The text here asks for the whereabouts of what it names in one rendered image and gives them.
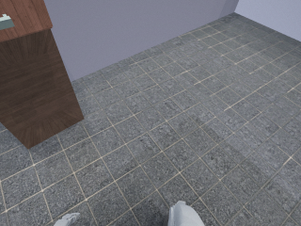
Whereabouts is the handle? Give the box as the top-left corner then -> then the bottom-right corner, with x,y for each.
0,14 -> 15,30

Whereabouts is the cabinet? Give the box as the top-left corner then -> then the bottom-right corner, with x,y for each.
0,28 -> 85,149

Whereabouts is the drawer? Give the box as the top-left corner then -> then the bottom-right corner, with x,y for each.
0,0 -> 53,42

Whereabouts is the left robot hand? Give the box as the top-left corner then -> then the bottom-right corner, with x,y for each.
54,212 -> 80,226

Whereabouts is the robot right thigh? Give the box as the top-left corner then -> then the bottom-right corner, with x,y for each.
168,204 -> 205,226

